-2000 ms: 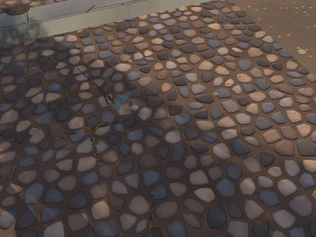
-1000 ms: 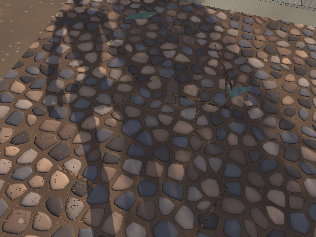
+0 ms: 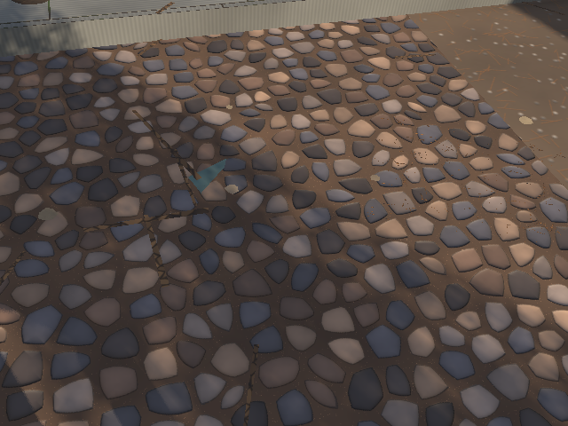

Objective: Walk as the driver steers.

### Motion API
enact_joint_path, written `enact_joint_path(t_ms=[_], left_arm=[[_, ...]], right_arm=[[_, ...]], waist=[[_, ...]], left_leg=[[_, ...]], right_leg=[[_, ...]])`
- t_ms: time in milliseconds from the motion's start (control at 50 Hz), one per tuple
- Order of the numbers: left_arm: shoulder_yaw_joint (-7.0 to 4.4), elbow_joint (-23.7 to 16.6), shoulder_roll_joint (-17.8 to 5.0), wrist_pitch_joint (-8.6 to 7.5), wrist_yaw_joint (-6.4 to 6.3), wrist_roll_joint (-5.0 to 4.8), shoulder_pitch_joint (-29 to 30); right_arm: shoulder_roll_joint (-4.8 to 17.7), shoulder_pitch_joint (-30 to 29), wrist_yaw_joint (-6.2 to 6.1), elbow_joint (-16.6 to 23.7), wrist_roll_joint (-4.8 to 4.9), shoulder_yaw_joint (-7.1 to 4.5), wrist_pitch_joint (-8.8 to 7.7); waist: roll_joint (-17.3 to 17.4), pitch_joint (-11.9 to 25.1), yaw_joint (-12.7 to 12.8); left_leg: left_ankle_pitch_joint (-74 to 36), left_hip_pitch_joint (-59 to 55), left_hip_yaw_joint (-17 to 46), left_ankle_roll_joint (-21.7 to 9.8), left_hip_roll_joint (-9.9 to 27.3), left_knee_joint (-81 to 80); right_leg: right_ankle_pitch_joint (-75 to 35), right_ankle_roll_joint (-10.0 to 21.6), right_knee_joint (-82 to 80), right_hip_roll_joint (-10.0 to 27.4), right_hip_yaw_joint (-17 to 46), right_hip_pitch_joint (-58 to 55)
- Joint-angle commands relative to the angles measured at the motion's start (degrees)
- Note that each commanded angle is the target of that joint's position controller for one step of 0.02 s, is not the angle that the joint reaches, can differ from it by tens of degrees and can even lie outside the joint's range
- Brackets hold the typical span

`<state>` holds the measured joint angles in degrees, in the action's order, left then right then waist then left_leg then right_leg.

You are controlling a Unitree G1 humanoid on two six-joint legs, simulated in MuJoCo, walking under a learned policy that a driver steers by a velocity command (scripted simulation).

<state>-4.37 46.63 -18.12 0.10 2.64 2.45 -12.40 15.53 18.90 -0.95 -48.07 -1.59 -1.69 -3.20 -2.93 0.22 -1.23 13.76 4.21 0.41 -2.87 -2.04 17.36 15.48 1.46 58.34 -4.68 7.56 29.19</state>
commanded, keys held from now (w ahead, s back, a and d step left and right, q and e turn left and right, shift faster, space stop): w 0.18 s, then w+q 0.82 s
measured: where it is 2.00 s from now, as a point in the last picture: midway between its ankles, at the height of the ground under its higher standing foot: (196, 273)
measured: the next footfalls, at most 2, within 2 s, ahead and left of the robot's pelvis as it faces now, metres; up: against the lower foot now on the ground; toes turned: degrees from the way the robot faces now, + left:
right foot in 0.28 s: +0.27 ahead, -0.13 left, +0.00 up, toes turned -3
left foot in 0.82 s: +0.54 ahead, +0.06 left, +0.00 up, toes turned +20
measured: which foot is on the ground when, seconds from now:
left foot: down 0.00-0.30, up 0.32-0.80, down 0.82-1.00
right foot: up 0.00-0.26, down 0.28-0.84, up 0.86-1.00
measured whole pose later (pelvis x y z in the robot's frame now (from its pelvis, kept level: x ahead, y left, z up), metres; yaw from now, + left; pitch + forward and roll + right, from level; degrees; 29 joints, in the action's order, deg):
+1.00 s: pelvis +0.50 +0.01 -0.01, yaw +22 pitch +0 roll +0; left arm -1.6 46.4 -13.7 -3.5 0.1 2.3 -11.7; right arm 15.8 15.0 0.5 -50.1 -0.3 -4.1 -1.5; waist -0.6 -4.2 0.1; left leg 10.8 13.6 -1.9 -9.0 -8.9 24.5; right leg 18.7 -0.5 68.4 5.3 1.1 28.3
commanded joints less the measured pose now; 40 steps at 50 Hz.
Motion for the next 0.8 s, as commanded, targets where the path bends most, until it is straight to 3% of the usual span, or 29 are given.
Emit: enact_joint_path(t_ms=[20, 120, 160, 200, 240, 260, 280, 300, 320, 340, 360, 380, 420, 500, 600, 700, 760, 780, 800], left_arm=[[-0.26, -3.57, -3.04, -0.85, 0.62, 0.09, 4.17], [1.45, -6.34, -0.6, -1.35, 1.13, 0.42, 13.67], [2.42, -7.79, 0.9, -1.65, 1.47, 0.13, 17.9], [2.69, -8.29, 0.8, -1.86, 1.26, -0.29, 18.6], [2.2, -6.96, -0.55, -2.29, 0.23, -0.57, 13.25], [1.56, -4.69, -1.82, -2.73, -0.53, -0.53, 6.31], [0.7, -1.71, -3.89, -3.51, -1.44, 0.07, -3.2], [-0.57, -0.44, -8.79, -3.97, -2.58, 1.38, -13.08], [-1.39, -0.02, -13.01, -3.54, -2.8, 1.44, -13.83], [-0.69, -0.27, -8.58, -3.27, -2.55, -0.28, -10.48], [0.44, -0.78, -4.79, -3.49, -2.41, -0.61, -4.64], [1.04, -0.91, -2.04, -4.04, -2.17, -0.64, -1.9], [1.73, -0.11, 0.36, -4.98, -2.58, -0.94, -1.01], [1.47, 1.85, -0.07, -6.8, -2.78, -1.69, -4.33], [1.85, 3.95, 0.9, -6.78, -3.25, -1.38, -7.9], [1.63, 6.29, -1.45, -6.16, -4.21, -1.41, -11.99], [1.13, 6.84, -3.89, -5.14, -5.08, -1.16, -11.92], [0.83, 6.71, -4.9, -4.55, -5.26, -0.92, -11.33], [0.56, 6.34, -5.72, -3.96, -5.17, -0.73, -11.02]], right_arm=[[6.9, 2.63, 0.71, 0.91, 0.33, -1.73, -2.07], [5.92, 7.03, 0.97, -2.23, 0.65, -1.48, -2.14], [6.12, 9.18, 0.97, -3.59, 0.55, -1.4, -2.13], [6.96, 10.81, 0.89, -4.95, 0.48, -1.53, -1.91], [8.13, 9.86, 0.74, -5.58, 0.6, -1.7, -1.65], [8.52, 9.18, 0.76, -5.79, 0.92, -1.74, -1.54], [8.24, 8.15, 0.87, -5.56, 1.52, -1.56, -1.53], [4.94, 7.47, 1.17, -3.11, 1.8, -0.53, -1.73], [-1.1, 13.42, 1.01, -2.12, 2.95, 0.46, -1.27], [6.38, 9.25, 0.39, -3.36, 1.47, -1.59, -0.47], [5.17, 6.71, 0.92, -2.73, 1.6, -1.77, -0.56], [3.16, 6.18, 1.23, -3.29, 1.62, -1.4, -0.44], [1.94, 7.11, 2.08, -4.41, 0.22, -1.59, 0.97], [0.63, 2.28, 3.3, -2.44, -0.11, -2.06, 2.52], [-0.5, -8.98, 4.36, 1.92, -0.08, -1.4, 2.37], [-0.9, -18.21, 5.12, 5.86, -0.41, -0.27, 2.14], [0.97, -14.68, 4.48, 5.51, -0.63, -0.89, 2.36], [1.97, -10.78, 4.19, 4.57, -0.67, -1.37, 2.31], [3.49, -5.52, 3.86, 3.09, -0.72, -2.16, 1.99]], waist=[[9.01, -6.07, -0.92], [9.41, -6.5, -2.82], [9.85, -6.57, -3.99], [10.74, -6.61, -3.68], [10.6, -4.61, 0.01], [9.25, -0.9, 3.49], [7.5, 4.65, 7.82], [0.99, 12.79, 11.17], [-11.42, 18.44, 7.36], [-1.1, 11.47, 7.33], [-0.76, 3.69, 4.48], [-0.8, 0.1, 3.13], [-2.61, -2.33, 0.83], [-1.97, -3.58, -0.24], [-0.98, -6.16, 1.0], [-0.39, -6.88, 3.01], [-2.3, -2.95, 0.54], [-2.86, -0.55, -1.4], [-2.89, 2.69, -3.54]], left_leg=[[2.34, -5.28, 12.86, -6.64, 13.43, -10.89], [-13.29, -6.96, 7.43, -7.42, 13.02, -9.73], [-19.88, -5.63, 5.8, -7.47, 13.2, -8.62], [-26.61, -4.91, 6.0, -7.31, 14.29, -6.68], [-41.29, -4.12, 6.26, -6.44, 15.07, -0.93], [-48.19, -3.58, 5.14, -5.44, 13.88, 6.77], [-44.32, 2.2, 2.99, -4.12, 11.42, 17.63], [-22.1, 13.71, 1.28, -3.17, 8.14, 33.8], [16.66, 28.91, -0.47, -1.82, -0.26, 50.49], [12.26, 31.11, 4.62, -2.79, 2.48, 54.17], [6.8, 30.9, 4.87, -3.12, 4.57, 52.45], [3.91, 29.11, 4.08, -2.82, 6.11, 50.42], [1.83, 26.21, 3.19, -1.76, 7.19, 48.48], [-2.92, 31.5, 1.68, -0.8, 7.31, 48.35], [-12.63, 36.12, -1.45, 0.1, 6.78, 37.14], [-13.41, 31.77, -7.7, -2.22, 4.35, 21.61], [-5.5, 24.81, -10.5, -5.8, -0.38, 19.57], [-2.3, 20.44, -10.56, -7.32, -2.04, 19.04], [0.1, 14.03, -9.54, -8.93, -3.41, 17.02]], right_leg=[[-3.84, -0.85, 0.8, 2.0, 0.52, 14.61], [-6.71, -1.96, -11.76, 5.1, -7.35, 13.79], [-6.2, -1.36, -17.95, 5.46, -11.19, 9.25], [-4.49, 0.35, -22.32, 4.67, -12.63, 3.68], [-3.2, 2.57, -26.03, 2.11, -12.83, -5.85], [-4.51, 3.85, -29.51, 0.72, -12.59, -14.55], [-7.47, 5.25, -32.06, 2.39, -10.75, -28.36], [5.15, 7.56, -34.61, 17.33, 4.69, -43.1], [8.33, 12.29, -41.11, 32.0, 29.18, -50.56], [10.3, 11.15, -42.72, 28.98, 27.19, -41.85], [6.44, 9.71, -44.51, 25.99, 17.44, -33.81], [-0.36, 8.34, -46.61, 23.16, 10.58, -28.22], [-7.37, 6.04, -48.69, 19.14, 1.49, -22.85], [-18.36, 5.66, -50.21, 18.25, -6.74, -23.28], [-27.15, 5.13, -50.19, 16.42, -14.73, -24.41], [-38.49, 4.24, -47.85, 18.19, -19.07, -30.76], [-61.82, 3.43, -37.47, 19.28, -21.46, -36.31], [-66.19, 3.71, -30.64, 19.7, -21.83, -36.68], [-63.87, 4.23, -21.56, 20.05, -21.56, -35.17]])
Velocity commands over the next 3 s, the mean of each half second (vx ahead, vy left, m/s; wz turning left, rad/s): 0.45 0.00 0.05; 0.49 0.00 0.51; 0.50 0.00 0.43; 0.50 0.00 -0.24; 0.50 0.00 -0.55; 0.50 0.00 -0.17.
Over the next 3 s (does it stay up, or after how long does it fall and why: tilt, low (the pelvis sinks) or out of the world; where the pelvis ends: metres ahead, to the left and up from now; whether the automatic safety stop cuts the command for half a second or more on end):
stays up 1.49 0.31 -0.03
